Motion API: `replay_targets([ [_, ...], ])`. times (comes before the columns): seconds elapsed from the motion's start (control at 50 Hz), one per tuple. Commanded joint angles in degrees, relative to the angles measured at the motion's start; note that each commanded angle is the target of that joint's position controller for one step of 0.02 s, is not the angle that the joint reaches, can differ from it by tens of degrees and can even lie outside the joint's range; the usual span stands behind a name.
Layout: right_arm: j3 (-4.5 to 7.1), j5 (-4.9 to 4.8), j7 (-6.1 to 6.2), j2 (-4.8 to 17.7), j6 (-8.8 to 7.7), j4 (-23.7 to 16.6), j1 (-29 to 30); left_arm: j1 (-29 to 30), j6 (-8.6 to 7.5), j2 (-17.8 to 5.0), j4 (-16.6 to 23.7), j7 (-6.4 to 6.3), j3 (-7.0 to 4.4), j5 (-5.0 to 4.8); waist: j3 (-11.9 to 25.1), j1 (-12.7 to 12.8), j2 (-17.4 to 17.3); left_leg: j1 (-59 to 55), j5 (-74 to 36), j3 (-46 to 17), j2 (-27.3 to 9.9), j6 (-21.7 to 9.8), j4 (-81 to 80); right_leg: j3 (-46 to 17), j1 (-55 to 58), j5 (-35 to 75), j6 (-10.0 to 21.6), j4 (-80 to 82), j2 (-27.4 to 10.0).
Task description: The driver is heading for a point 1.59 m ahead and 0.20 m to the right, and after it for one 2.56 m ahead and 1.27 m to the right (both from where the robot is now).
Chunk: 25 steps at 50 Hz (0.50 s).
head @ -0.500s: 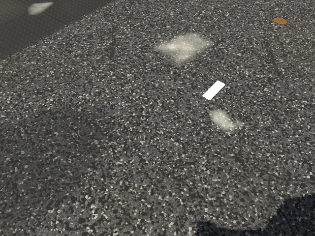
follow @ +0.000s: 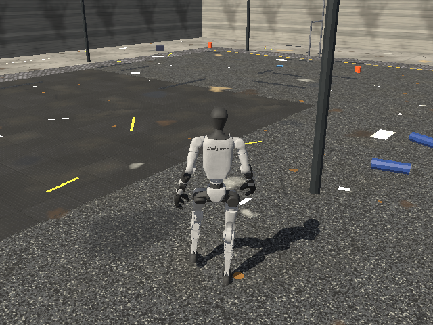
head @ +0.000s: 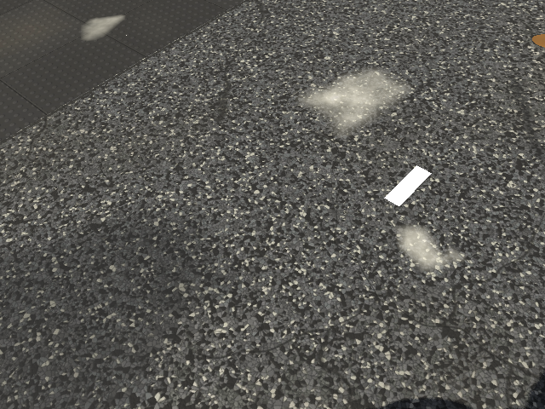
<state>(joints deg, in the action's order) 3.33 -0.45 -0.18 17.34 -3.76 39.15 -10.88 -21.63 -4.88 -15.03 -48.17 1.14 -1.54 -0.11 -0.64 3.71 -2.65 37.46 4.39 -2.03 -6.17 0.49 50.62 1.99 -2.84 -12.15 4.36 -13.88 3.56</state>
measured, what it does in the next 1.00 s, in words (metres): walks ahead: left foot, then right foot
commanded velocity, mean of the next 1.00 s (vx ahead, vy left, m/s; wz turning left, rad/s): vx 0.49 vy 0.00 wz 0.00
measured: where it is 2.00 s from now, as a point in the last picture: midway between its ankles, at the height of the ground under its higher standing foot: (320, 210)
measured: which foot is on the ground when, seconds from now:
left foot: up 0.00-0.22, down 0.24-0.78, up 0.80-1.00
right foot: down 0.00-0.26, up 0.28-0.74, down 0.76-1.00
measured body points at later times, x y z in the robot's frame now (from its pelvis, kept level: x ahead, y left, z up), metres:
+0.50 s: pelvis +0.29 +0.05 +0.00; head +0.32 +0.05 +0.45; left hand +0.44 +0.32 -0.11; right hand +0.35 -0.23 -0.12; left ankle +0.29 +0.14 -0.75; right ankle +0.37 -0.12 -0.68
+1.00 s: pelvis +0.57 -0.03 +0.00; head +0.59 -0.05 +0.45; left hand +0.63 +0.24 -0.11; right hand +0.70 -0.31 -0.12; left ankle +0.63 +0.14 -0.67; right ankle +0.58 -0.11 -0.75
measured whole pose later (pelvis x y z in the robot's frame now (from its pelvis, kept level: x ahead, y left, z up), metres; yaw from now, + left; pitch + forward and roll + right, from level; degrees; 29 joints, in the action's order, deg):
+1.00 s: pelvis +0.57 -0.03 +0.00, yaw +0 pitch +1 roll +0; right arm 3.0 -0.5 0.0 17.8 -3.5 44.9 -11.6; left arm -17.9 -5.1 -15.4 -47.1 1.8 -2.3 0.2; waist -1.5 2.2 -2.7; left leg 34.9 12.3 -2.1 -6.4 -0.1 58.3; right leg 2.9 -10.0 -8.9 4.3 -17.9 3.2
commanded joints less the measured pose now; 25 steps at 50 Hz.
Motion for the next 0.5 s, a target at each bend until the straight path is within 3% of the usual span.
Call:
replay_targets([
  [0.02,-0.29,-0.09,-0.67,1.0,-1.41,-5.2,6.4,1.6,-0.55,-10.2,3.2,-0.84,-2.35,-0.46,-4.1,0.1,5.8,1.7,-8.5,1.3,0.5,0.7,-10.7,-7.8,-2.0,13.4,6.9,7.8,-13.3],
  [0.1,-0.68,-0.68,-2.22,0.7,-2.13,-7.4,13.4,-2.9,0.37,-10.8,1.0,-1.08,-2.46,-0.89,-5.9,2.2,5.0,0.5,-11.2,2.3,2.4,-0.4,-18.6,-7.1,2.0,14.9,7.0,6.7,-15.4],
  [0.16,-0.41,-0.76,-3.22,1.8,-2.49,-8.6,15.2,-3.9,1.32,-11.4,0.0,-1.32,-2.82,-1.07,-5.4,1.0,5.8,0.2,-6.4,2.2,3.6,-2.7,-21.8,-7.3,8.2,22.6,6.0,2.8,-17.7],
  [0.2,0.57,-0.53,-3.08,4.1,-2.36,-7.8,11.0,-3.2,1.80,-13.0,0.1,-1.65,-3.32,-0.88,-1.2,-2.3,7.9,-7.5,-1.6,4.0,6.4,-4.7,-22.0,-6.7,10.7,40.2,4.9,-4.0,-17.6],
  [0.22,1.66,-0.50,-2.62,6.1,-2.20,-6.0,4.1,-2.2,2.22,-13.3,0.3,-1.77,-3.35,-0.69,3.6,-6.4,8.3,-16.9,-1.6,5.6,8.1,-6.5,-23.1,-5.1,10.1,49.3,3.9,-12.5,-16.2],
  [0.24,2.76,-0.36,-1.84,8.6,-1.93,-3.6,-5.2,-1.6,2.41,-12.5,1.0,-2.00,-2.87,-0.25,10.1,-10.9,7.9,-32.5,-3.8,3.6,5.8,-8.7,-22.3,-3.7,2.7,46.8,2.2,-24.3,-13.9],
  [0.26,3.99,1.18,-1.25,13.9,-1.58,-2.3,-13.4,-5.9,1.71,-7.1,3.1,-1.81,-1.17,0.71,20.3,-10.6,-2.0,-57.1,-1.0,-16.9,-9.2,-15.7,-19.5,-1.7,-18.3,23.5,-0.8,-46.2,-7.5],
  [0.28,3.35,0.33,-1.47,11.5,-1.52,-1.3,-14.8,-9.1,0.58,-3.8,2.0,-1.28,0.10,0.00,27.4,-9.3,-11.9,-65.3,8.8,-40.2,-17.4,-21.3,-28.7,-7.2,-31.6,-19.1,-2.7,-60.6,0.7],
  [0.3,2.14,-0.18,-1.32,7.7,-1.28,-1.4,-12.2,-3.0,-0.44,-10.5,3.4,-0.79,-1.70,-1.76,19.1,-10.6,-6.6,-59.3,14.7,-36.0,-15.1,-18.3,-32.0,-10.8,-37.8,-18.3,-2.1,-64.3,-3.1],
  [0.32,1.64,-0.19,-1.10,6.5,-1.08,-1.5,-8.2,2.6,-1.01,-11.1,5.5,-0.54,-1.84,-2.77,10.6,-9.3,-3.7,-50.1,12.5,-27.0,-12.9,-16.3,-33.6,-8.3,-39.0,-13.7,-1.7,-62.7,-6.0],
  [0.34,1.31,0.25,-1.30,5.7,-1.23,-1.3,-5.0,5.2,-1.20,-9.9,6.1,-0.63,-1.63,-2.08,5.0,-7.1,1.1,-41.0,6.8,-21.3,-10.5,-15.4,-36.0,-6.9,-37.7,-9.4,-2.0,-58.4,-8.4],
  [0.36,0.94,0.75,-1.45,4.2,-1.66,-1.4,-2.8,5.0,-0.79,-9.6,5.8,-0.79,-1.99,-1.16,3.0,-5.1,0.9,-35.5,2.3,-17.2,-8.3,-14.7,-37.7,-7.0,-34.8,-6.6,-2.4,-54.9,-10.3],
  [0.38,0.90,1.03,-1.55,4.0,-1.92,-1.3,-1.6,3.2,-0.17,-8.6,5.2,-0.71,-1.87,-0.98,2.4,-3.4,-0.6,-31.7,0.4,-15.1,-7.1,-14.8,-39.6,-7.1,-31.6,-5.0,-2.9,-53.6,-11.1],
  [0.42,1.10,0.41,-1.71,4.3,-2.75,-0.2,-1.3,1.4,1.02,-6.5,4.5,-0.91,-1.45,-0.70,1.6,-1.9,-1.1,-27.2,-2.8,-11.3,-6.3,-15.7,-42.3,-6.3,-29.6,-4.0,-4.3,-50.8,-11.8],
  [0.5,1.64,0.32,-0.94,6.5,-2.90,2.2,-3.3,9.5,1.19,-5.6,7.2,-1.12,-1.02,0.08,-2.1,-3.4,-0.2,-25.8,-4.9,-5.2,-4.5,-15.2,-44.8,-5.4,-33.6,7.2,-6.3,-37.8,-12.5],
])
